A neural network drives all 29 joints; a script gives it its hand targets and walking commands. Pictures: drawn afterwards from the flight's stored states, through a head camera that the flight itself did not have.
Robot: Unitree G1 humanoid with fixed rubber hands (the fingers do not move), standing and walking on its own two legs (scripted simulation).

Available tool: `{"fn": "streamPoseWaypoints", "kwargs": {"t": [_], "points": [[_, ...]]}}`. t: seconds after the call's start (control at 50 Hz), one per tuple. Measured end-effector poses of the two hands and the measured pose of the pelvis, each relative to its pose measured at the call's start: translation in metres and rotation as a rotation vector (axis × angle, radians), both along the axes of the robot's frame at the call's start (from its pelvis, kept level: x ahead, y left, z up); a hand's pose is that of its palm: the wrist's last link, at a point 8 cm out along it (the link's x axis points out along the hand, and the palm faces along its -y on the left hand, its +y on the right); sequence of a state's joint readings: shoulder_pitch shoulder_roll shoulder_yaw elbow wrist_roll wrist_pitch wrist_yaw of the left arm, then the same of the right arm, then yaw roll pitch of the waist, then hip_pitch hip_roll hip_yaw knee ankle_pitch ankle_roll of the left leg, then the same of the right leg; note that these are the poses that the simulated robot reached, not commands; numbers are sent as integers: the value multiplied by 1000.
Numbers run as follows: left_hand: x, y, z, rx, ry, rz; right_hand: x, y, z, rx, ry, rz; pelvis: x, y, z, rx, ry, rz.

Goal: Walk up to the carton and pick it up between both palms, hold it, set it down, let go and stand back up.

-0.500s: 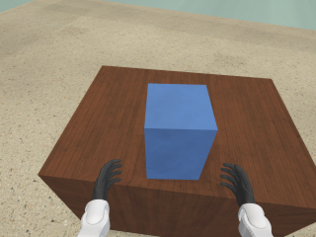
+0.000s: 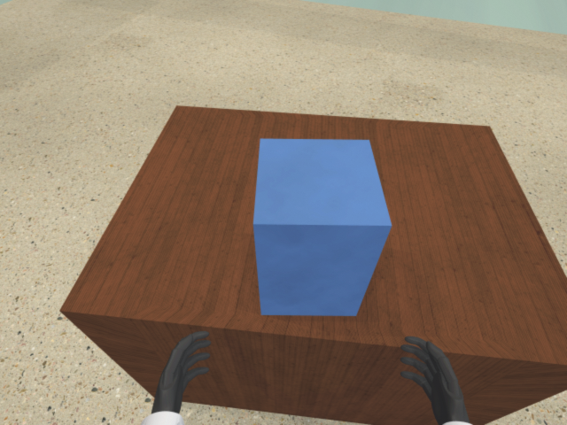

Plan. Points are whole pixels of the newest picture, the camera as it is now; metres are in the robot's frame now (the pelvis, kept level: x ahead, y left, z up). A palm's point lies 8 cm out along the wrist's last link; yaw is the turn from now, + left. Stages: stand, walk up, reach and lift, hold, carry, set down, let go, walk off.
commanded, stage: set down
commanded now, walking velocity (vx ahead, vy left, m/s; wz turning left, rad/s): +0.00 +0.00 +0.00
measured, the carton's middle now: (311, 233) +0.44 -0.01 +0.01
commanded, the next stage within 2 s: none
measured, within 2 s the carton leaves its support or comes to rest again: neither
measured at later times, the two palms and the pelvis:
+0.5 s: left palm (168, 424) +0.16 +0.18 -0.06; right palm out of the picture +0.16 -0.20 -0.07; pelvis +0.03 -0.02 +0.00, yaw +0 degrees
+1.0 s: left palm out of the picture +0.15 +0.19 -0.08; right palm out of the picture +0.15 -0.22 -0.08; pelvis +0.02 -0.02 +0.00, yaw +1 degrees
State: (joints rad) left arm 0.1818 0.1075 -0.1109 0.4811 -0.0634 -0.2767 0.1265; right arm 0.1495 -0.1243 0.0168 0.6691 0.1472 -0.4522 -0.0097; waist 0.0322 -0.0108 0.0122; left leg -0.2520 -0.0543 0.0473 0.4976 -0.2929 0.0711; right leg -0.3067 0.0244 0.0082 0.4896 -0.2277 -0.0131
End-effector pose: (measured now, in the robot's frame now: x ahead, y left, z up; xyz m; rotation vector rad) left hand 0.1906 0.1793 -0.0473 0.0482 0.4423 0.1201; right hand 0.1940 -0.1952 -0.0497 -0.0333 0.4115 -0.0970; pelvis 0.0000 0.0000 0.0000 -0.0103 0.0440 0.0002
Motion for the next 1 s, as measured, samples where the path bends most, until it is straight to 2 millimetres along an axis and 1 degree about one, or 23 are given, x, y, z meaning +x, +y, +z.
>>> {"fn": "streamPoseWaypoints", "kwargs": {"t": [0.14,0.28,0.42,0.5,0.7,0.86,1.0], "points": [[-4,-2,1,17,39,-6,-3,0,-1,-9,29,7,13,-4,2,-1,-4,2],[-19,-1,-5,25,123,2,-16,1,-7,-16,90,-6,26,-9,4,-1,-18,6],[-31,-1,-11,37,199,5,-28,-1,-12,-23,147,-11,32,-13,5,1,-25,8],[-31,0,-14,45,234,3,-30,-5,-15,-32,179,-14,32,-15,5,2,-24,8],[-22,3,-19,56,315,4,-26,-10,-20,-47,251,-14,31,-18,5,3,-14,8],[-29,4,-27,51,405,12,-31,-14,-26,-56,325,-16,26,-19,6,4,-3,9],[-36,6,-34,54,466,17,-40,-20,-33,-66,386,-16,18,-19,5,6,7,9]]}}
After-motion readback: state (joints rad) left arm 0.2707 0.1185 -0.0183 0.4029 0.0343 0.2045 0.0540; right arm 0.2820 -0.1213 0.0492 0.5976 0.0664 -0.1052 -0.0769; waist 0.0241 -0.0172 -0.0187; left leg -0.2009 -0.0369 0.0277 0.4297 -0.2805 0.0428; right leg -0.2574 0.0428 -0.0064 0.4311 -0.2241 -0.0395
